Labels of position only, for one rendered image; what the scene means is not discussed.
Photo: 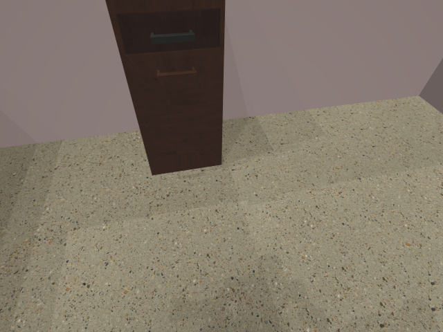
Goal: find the cabinet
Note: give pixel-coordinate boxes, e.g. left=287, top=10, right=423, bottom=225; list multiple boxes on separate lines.
left=105, top=0, right=225, bottom=175

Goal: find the drawer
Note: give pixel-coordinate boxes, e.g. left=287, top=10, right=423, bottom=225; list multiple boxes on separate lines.
left=116, top=8, right=219, bottom=55

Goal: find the handle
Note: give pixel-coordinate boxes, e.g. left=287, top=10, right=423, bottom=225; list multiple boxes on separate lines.
left=150, top=30, right=195, bottom=44
left=157, top=70, right=197, bottom=82

